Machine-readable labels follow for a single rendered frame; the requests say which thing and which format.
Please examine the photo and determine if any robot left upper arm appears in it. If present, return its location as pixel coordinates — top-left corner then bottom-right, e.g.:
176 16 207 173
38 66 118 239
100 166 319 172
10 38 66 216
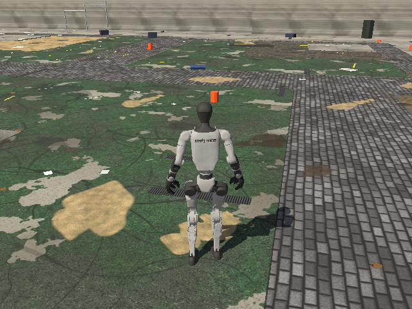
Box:
174 130 192 166

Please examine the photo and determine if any left robot thigh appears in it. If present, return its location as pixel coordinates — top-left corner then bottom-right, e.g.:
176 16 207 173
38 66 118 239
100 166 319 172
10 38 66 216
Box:
184 180 198 224

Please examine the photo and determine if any robot head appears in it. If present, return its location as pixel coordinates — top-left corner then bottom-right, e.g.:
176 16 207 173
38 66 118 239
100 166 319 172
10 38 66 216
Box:
194 102 216 133

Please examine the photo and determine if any robot right forearm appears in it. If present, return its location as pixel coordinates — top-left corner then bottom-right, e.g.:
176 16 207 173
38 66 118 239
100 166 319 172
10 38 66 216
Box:
230 154 243 178

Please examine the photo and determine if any robot right upper arm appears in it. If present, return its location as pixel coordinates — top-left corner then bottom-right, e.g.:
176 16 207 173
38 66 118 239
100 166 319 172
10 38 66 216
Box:
219 129 237 164

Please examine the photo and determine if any robot left forearm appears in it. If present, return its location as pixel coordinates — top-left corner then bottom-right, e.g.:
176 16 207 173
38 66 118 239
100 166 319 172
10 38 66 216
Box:
167 156 180 182

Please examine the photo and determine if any right robot hand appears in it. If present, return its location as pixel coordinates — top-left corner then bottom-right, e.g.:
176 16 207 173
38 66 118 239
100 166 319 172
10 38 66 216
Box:
229 175 244 190

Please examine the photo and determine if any left robot hand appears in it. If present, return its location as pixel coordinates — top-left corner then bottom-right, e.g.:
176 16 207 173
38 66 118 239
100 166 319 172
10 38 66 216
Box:
165 179 180 194

